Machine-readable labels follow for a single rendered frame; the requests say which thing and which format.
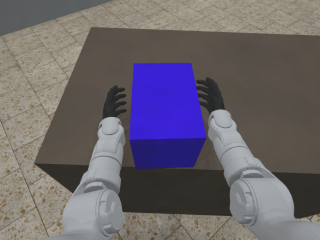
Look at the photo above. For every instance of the right robot upper arm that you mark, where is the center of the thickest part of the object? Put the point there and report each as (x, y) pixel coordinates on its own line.
(265, 207)

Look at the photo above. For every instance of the left robot hand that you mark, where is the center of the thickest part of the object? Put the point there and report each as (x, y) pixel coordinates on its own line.
(109, 109)

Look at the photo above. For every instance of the carton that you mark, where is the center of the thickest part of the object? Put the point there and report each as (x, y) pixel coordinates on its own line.
(166, 123)

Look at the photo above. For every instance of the right robot forearm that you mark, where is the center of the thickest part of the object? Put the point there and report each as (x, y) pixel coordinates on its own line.
(231, 150)

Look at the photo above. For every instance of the left robot upper arm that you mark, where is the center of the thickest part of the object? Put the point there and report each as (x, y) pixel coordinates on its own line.
(95, 215)

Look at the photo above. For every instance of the pedestal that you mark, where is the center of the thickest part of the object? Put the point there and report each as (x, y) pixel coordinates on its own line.
(270, 84)

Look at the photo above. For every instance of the right robot hand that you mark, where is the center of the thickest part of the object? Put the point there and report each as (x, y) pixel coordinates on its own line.
(214, 97)

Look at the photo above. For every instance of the left robot forearm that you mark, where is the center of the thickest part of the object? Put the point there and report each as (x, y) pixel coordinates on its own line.
(106, 160)

